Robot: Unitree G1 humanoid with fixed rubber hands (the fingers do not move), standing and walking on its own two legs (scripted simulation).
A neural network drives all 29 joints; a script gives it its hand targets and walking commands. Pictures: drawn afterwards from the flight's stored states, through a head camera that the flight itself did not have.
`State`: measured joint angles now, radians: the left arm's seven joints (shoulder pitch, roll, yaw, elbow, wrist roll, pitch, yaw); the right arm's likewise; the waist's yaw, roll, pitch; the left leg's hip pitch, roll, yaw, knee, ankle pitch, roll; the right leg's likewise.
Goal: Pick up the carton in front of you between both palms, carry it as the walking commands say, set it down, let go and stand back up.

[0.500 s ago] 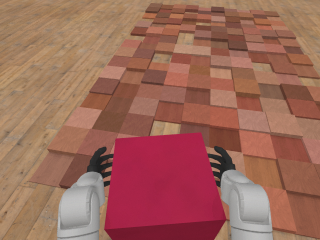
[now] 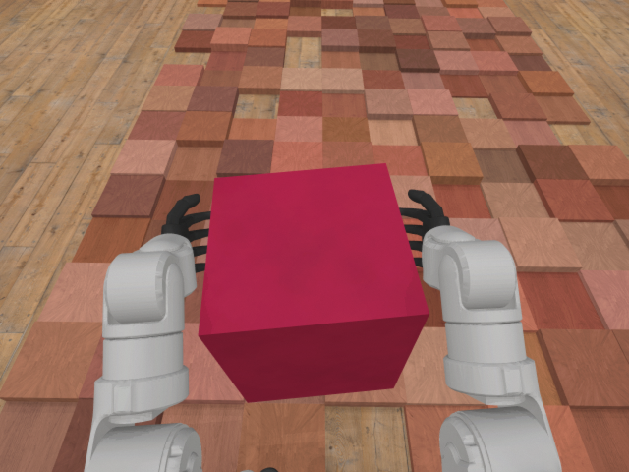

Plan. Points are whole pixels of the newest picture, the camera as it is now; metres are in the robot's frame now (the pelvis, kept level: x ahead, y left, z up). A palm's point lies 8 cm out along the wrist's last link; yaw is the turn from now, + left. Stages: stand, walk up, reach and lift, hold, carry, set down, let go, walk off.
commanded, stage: carry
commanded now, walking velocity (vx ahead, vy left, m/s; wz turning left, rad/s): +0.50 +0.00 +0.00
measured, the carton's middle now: (311, 292) +0.35 -0.02 +0.02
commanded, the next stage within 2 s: none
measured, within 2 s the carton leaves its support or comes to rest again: neither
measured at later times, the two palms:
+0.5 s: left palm (188, 79) +0.65 +0.13 +0.16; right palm (377, 69) +0.68 -0.16 +0.15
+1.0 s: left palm out of the picture +0.93 +0.13 +0.18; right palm out of the picture +0.98 -0.17 +0.18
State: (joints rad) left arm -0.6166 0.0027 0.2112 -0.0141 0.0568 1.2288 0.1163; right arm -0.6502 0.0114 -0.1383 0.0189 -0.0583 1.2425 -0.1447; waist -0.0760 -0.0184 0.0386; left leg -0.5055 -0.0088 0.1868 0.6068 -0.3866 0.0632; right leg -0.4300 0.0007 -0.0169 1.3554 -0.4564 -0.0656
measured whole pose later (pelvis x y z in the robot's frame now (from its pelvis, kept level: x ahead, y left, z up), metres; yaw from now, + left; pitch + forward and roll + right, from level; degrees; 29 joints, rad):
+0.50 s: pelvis +0.30 -0.04 +0.03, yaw +1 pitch +4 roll +2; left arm -0.71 -0.02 0.23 0.06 0.04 1.20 0.15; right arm -0.70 0.03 -0.24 0.02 -0.11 1.24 -0.12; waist 0.08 0.00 0.04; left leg -0.55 -0.01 0.14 0.79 -0.48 0.02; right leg -0.19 -0.03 -0.09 0.39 -0.57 -0.10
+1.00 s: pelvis +0.64 -0.06 +0.07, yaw +3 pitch +5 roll -1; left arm -0.38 -0.19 0.19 -0.40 0.16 1.29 0.11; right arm -0.42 0.15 -0.25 -0.36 -0.09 1.29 -0.07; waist 0.07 0.02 0.01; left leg -0.46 0.00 0.00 1.19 -0.43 0.02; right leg -0.30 0.01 -0.13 0.53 0.07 -0.09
